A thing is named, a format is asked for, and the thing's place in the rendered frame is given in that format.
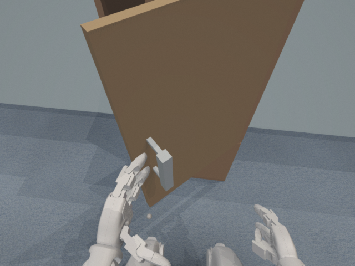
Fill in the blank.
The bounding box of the robot right thigh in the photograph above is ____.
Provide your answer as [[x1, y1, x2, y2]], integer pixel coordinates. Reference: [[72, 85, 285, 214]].
[[206, 246, 243, 266]]

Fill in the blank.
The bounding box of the handle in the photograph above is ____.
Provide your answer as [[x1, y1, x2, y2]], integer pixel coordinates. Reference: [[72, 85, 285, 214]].
[[146, 137, 174, 191]]

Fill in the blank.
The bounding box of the left robot forearm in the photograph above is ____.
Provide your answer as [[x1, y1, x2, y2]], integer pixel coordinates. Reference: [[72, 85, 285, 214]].
[[82, 244, 123, 266]]

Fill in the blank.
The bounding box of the robot thigh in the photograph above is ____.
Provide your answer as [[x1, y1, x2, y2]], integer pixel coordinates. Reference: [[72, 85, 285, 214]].
[[126, 240, 164, 266], [206, 246, 243, 266]]

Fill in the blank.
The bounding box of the robot left thigh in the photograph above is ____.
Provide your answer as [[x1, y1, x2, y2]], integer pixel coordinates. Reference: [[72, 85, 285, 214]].
[[126, 240, 164, 266]]

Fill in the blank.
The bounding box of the cupboard door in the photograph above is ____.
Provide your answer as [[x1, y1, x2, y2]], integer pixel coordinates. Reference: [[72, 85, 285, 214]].
[[80, 0, 297, 207]]

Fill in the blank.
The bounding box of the robot right hand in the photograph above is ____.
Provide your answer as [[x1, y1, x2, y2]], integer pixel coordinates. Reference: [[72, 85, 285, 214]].
[[252, 204, 298, 266]]

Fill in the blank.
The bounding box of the robot left hand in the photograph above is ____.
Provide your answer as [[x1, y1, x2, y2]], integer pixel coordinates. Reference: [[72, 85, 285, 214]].
[[97, 153, 171, 266]]

